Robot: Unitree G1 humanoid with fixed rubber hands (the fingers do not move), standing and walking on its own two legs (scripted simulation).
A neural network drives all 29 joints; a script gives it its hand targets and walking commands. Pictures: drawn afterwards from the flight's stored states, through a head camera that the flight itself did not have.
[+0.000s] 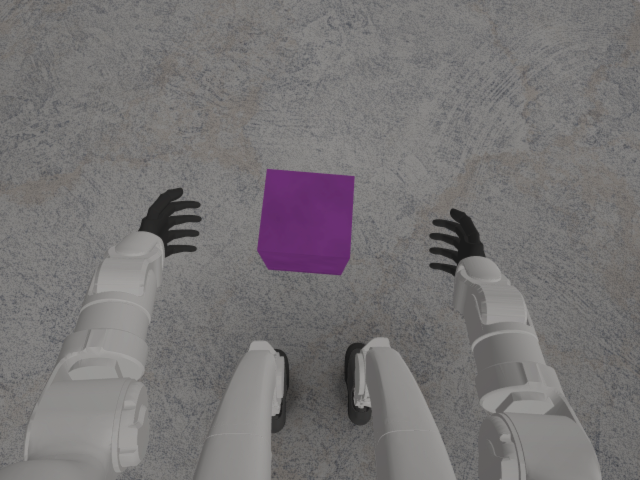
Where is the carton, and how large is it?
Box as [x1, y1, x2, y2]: [257, 169, 354, 274]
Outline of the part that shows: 267,169 257,250 268,269 340,274 349,258 354,176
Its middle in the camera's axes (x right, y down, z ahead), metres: -0.04 -0.03 +1.01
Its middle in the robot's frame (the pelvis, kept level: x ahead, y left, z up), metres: +0.53 +0.02 -0.57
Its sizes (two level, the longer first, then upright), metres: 0.210 0.200 0.250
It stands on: the floor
